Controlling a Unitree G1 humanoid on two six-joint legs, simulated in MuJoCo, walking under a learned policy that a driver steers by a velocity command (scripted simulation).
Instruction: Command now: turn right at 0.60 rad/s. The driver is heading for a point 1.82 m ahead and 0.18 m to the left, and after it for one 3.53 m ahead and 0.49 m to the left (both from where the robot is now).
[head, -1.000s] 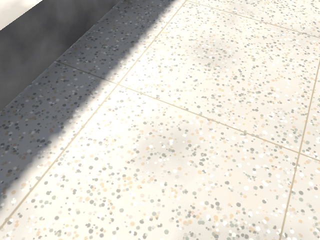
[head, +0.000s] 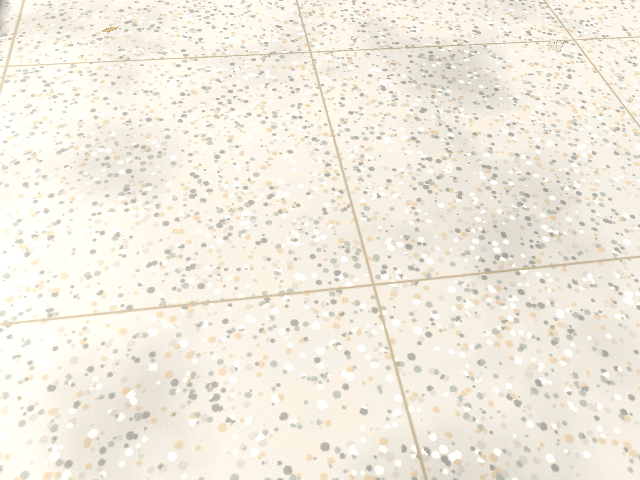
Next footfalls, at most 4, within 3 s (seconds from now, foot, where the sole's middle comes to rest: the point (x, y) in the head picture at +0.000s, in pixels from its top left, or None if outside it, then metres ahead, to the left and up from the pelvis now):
0.34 right None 0.03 -0.11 -0.78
0.60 left None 0.03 0.11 -0.78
1.32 left None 0.39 0.04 -0.78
1.88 right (396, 389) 0.68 -0.17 -0.78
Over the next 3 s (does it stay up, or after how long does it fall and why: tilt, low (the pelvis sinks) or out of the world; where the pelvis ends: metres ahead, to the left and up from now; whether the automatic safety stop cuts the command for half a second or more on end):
stays up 1.16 -0.10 -0.02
